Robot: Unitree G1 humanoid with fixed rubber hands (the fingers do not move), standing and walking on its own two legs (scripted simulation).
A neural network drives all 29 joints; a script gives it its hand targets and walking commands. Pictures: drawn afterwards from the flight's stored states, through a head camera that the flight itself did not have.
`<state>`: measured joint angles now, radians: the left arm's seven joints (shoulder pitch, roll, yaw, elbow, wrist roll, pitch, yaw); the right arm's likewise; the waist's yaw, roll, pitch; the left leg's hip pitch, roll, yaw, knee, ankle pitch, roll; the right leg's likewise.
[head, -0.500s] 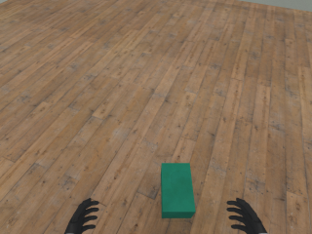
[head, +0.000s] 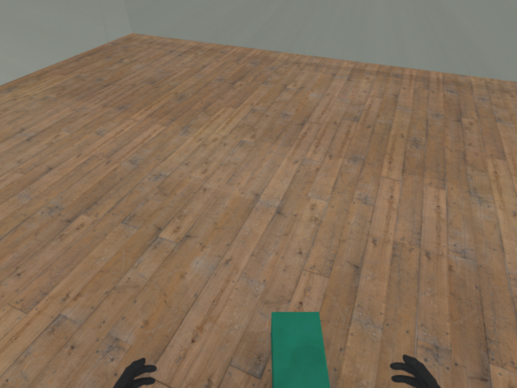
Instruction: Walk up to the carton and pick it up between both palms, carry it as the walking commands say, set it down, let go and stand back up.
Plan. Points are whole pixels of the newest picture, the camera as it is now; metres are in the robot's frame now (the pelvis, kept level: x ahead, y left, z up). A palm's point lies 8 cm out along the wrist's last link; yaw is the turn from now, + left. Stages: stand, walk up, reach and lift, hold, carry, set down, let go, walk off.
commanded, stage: stand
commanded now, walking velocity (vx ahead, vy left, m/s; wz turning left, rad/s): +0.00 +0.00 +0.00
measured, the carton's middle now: (296, 360) +0.44 -0.10 -0.68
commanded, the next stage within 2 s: none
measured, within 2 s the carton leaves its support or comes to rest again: neither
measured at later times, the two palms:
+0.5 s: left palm out of the picture +0.06 +0.29 -0.09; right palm out of the picture +0.09 -0.29 -0.09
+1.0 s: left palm out of the picture +0.01 +0.28 -0.10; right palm out of the picture +0.04 -0.31 -0.10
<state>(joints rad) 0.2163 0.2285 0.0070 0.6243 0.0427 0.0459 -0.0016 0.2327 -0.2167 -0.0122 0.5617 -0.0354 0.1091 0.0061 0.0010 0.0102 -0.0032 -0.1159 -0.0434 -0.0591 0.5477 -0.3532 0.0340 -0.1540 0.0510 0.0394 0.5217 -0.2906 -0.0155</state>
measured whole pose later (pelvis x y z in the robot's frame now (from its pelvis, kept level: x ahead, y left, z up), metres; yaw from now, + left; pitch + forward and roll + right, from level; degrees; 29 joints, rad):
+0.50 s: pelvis -0.01 -0.01 +0.01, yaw +3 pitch -2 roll +0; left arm 0.28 0.32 0.05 0.88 0.04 -0.03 0.00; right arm 0.31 -0.33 -0.02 0.80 -0.04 -0.02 -0.01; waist 0.01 0.03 -0.11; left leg -0.15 -0.05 -0.10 0.49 -0.29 0.02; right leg -0.18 0.03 -0.01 0.47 -0.25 -0.02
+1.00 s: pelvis -0.03 -0.01 +0.01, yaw +3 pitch -4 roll -1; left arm 0.22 0.34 0.03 1.04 0.03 -0.03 0.00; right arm 0.29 -0.35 -0.01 0.96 -0.02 -0.03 -0.01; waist 0.01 0.01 -0.06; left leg -0.15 -0.04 -0.11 0.47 -0.25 0.01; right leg -0.16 0.04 -0.01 0.41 -0.19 -0.03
